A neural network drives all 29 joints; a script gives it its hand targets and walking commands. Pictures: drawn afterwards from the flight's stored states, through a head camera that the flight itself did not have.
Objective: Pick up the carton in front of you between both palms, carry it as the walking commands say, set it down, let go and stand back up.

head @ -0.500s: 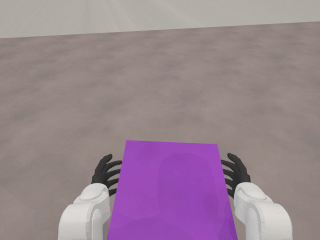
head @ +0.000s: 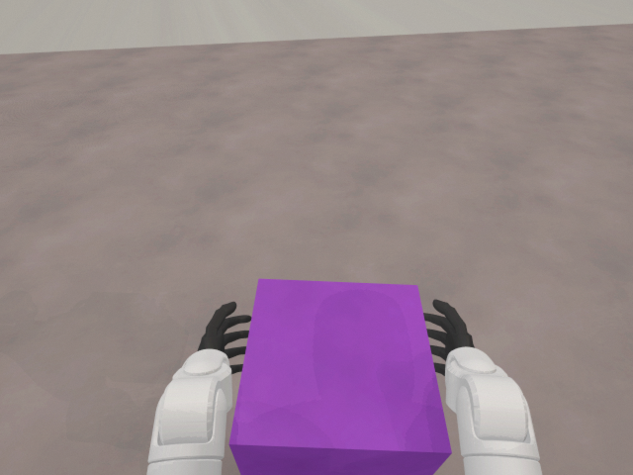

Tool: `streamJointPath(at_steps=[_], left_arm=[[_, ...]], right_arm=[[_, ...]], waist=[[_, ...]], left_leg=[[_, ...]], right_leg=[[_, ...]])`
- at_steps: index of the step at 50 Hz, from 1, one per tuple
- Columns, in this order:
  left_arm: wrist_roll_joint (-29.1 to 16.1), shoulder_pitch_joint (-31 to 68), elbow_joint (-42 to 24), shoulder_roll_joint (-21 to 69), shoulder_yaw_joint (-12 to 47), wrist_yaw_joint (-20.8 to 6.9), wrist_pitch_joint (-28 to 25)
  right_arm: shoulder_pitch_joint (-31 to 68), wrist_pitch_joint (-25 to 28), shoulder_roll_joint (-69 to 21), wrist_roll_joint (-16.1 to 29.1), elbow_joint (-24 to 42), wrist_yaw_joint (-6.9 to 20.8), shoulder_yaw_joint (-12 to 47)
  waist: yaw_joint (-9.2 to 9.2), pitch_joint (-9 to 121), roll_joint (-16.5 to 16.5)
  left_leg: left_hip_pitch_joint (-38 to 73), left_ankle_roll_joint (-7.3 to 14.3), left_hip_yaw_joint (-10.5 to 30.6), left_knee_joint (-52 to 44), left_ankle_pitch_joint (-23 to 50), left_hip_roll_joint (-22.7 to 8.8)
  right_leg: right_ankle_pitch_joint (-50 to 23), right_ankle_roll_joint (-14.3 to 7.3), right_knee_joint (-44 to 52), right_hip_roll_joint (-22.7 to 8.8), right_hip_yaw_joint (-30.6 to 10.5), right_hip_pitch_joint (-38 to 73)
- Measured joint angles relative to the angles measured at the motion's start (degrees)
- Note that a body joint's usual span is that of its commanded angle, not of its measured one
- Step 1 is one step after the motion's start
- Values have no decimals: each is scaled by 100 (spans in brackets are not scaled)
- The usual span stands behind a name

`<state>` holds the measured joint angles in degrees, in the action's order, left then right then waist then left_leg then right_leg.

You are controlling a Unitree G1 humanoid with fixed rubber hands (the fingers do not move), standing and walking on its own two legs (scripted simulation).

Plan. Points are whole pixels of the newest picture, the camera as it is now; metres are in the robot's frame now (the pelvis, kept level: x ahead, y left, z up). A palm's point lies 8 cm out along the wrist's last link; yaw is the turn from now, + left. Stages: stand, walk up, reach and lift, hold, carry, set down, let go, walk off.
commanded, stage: carry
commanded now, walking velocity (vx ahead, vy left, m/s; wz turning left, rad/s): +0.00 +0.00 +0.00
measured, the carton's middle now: (332, 397) +0.26 +0.00 -0.03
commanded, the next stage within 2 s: hold in 0.30 s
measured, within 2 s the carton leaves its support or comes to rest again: neither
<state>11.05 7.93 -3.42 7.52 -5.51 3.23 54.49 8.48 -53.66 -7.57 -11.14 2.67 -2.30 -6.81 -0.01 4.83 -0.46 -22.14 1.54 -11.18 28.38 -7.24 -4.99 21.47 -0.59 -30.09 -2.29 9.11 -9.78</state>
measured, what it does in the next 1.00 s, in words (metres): stands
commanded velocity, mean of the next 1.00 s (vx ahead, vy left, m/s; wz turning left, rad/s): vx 0.00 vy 0.00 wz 0.00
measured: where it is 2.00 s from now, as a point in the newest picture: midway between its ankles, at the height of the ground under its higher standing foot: outside the picture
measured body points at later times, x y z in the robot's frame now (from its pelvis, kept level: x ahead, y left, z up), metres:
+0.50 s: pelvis +0.00 +0.00 +0.01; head -0.01 +0.01 +0.46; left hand +0.30 +0.13 +0.03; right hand +0.29 -0.18 +0.04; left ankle +0.08 +0.13 -0.73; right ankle -0.06 -0.11 -0.73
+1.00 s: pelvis -0.02 +0.03 +0.01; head -0.03 +0.06 +0.46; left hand +0.32 +0.14 +0.03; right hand +0.28 -0.16 +0.04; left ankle +0.08 +0.13 -0.73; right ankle -0.06 -0.11 -0.73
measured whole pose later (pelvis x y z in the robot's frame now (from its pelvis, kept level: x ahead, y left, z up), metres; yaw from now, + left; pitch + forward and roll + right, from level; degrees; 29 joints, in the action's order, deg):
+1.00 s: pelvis -0.02 +0.03 +0.01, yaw -7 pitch -6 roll +0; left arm 19.0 20.0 17.9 10.1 -16.4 1.1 39.0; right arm 21.6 -34.4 -10.6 -19.3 -23.1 1.3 -20.1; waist -0.4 -3.0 -3.7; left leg -11.1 0.5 0.1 21.9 -5.2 1.0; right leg 17.0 0.3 -24.9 0.3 -6.2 -2.3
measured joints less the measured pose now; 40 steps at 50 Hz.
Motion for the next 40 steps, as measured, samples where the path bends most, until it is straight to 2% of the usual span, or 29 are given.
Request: streamJointPath(at_steps=[9,14,16,17,21,24,29,40], left_arm=[[331,429,1276,60,-350,-133,-1101],[362,574,1527,88,-496,-141,-1520],[325,565,1431,90,-497,-124,-1579],[290,499,1306,77,-475,-103,-1599],[242,270,1040,34,-318,-37,-1528],[285,310,1147,42,-318,-28,-1476],[418,494,1397,75,-372,-69,-1431],[583,710,1647,121,-596,-139,-1408]], right_arm=[[448,1089,-68,-321,-1274,110,-371],[594,1502,-99,-367,-1517,116,-505],[595,1589,-102,-329,-1466,113,-500],[565,1666,-98,-308,-1439,114,-444],[421,1716,-67,-255,-1374,132,-314],[459,1680,-73,-256,-1487,148,-388],[553,1661,-91,-273,-1669,162,-561],[836,1699,-161,-462,-2046,227,-772]], waist=[[-5,-128,1],[-11,-223,3],[-39,-348,-39],[-91,-477,-114],[-55,-720,-193],[-27,-778,-206],[37,-803,-242],[-20,-760,-265]], left_leg=[[-55,-16,21,49,2,-23],[-94,-27,30,80,-1,-33],[24,-22,134,1,140,40],[226,-54,365,-147,127,178],[811,-212,929,-664,313,349],[1059,-359,1195,-862,286,370],[1224,-300,1176,-899,281,370],[1261,-204,1146,-865,301,471]], right_leg=[[23,-22,-74,14,6,-62],[47,-37,-131,16,11,-109],[-80,-46,-97,20,-72,-36],[-251,-67,-11,59,-307,90],[-255,-69,518,265,-853,623],[-439,-61,767,355,-1045,834],[-497,-43,833,378,-1187,970],[-528,59,768,311,-1348,956]])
